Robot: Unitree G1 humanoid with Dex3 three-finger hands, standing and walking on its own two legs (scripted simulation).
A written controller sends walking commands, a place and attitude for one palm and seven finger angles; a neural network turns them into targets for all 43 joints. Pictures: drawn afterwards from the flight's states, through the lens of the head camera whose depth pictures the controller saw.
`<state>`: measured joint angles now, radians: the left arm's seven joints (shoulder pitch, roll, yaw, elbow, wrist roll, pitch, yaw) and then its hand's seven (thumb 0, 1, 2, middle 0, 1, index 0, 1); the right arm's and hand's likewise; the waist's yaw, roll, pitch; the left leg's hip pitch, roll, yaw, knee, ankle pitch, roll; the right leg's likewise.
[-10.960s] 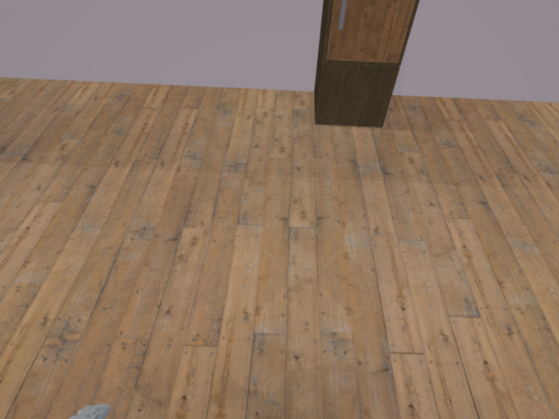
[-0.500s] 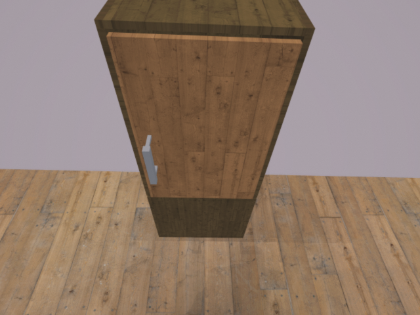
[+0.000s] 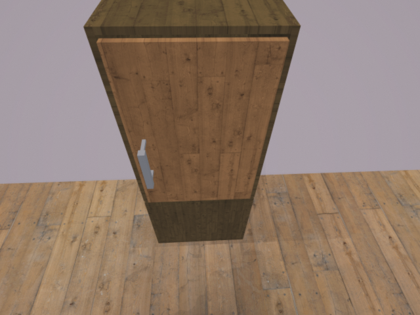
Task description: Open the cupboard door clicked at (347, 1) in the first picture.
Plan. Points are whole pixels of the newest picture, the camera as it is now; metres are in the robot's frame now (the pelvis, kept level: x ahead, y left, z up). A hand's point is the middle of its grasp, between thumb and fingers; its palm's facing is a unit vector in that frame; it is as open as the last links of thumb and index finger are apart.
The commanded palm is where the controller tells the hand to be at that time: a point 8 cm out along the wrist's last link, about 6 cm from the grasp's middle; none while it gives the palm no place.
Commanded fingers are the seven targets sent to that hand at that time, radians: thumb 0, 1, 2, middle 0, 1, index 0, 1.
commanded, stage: look again from close up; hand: left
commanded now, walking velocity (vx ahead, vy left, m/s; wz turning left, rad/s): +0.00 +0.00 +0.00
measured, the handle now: (147, 165) +0.51 +0.21 -0.09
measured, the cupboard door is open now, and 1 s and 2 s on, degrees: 0 0 0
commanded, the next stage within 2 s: raise the hand with hooked fingers in 0.48 s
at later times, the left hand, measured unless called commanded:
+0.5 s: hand out of the picture -0.05 +0.18 -0.18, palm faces +0.03 -0.99 -0.17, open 7.4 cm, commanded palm none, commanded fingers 0.00 0.90 0.90 -0.20 -0.30 -0.20 -0.30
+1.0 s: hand (128, 311) +0.15 +0.17 -0.08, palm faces +0.07 -1.00 +0.03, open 8.5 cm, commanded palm +0.11 +0.25 -0.07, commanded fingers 0.00 0.39 0.68 -0.24 -0.63 -0.24 -0.63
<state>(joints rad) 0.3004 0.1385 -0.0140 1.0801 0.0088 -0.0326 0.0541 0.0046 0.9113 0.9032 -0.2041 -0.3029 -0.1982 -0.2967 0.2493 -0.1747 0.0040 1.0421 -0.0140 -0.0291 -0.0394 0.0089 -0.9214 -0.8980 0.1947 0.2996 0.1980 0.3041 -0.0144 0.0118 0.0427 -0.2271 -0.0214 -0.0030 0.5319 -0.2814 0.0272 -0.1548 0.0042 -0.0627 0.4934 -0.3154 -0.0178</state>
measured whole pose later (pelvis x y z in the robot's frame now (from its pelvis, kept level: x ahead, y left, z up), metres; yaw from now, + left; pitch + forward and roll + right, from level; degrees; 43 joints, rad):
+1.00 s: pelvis -0.05 -0.01 -0.10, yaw -1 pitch +15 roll +0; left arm 0.46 0.15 0.12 0.10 -0.25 -0.49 -0.23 0.01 0.63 0.78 -0.23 -0.49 -0.22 -0.49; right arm 0.11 -0.25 -0.07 0.48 0.01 -0.21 -0.01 0.01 -0.90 -0.90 0.20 0.30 0.20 0.30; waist 0.01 -0.03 -0.17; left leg -0.97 0.00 0.01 1.23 -0.52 0.02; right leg -0.92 0.01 -0.05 1.23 -0.56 -0.04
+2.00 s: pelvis -0.04 +0.01 -0.11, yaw -1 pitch +20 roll -4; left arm 0.14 0.33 0.36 0.28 -0.34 -0.44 -0.35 -0.01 -0.47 0.32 -0.30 -1.18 -0.30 -1.18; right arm 0.20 -0.24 0.03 0.54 0.01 -0.17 -0.06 0.01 -0.90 -0.90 0.20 0.30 0.20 0.31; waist 0.00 0.02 -0.16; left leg -1.10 0.00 -0.02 1.26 -0.51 0.04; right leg -1.00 0.02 -0.09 1.20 -0.55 -0.01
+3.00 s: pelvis -0.04 +0.00 -0.11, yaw -2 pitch +21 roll -3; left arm -0.11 0.37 0.42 0.52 -0.32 -0.45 -0.39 -0.01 -0.50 0.30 -0.31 -1.20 -0.30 -1.20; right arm 0.21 -0.27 0.02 0.58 0.02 -0.12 -0.08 0.01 -0.90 -0.90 0.20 0.30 0.20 0.31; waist -0.01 0.01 -0.16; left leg -1.12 0.02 -0.03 1.28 -0.53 0.02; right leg -1.04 0.04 -0.09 1.23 -0.57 -0.04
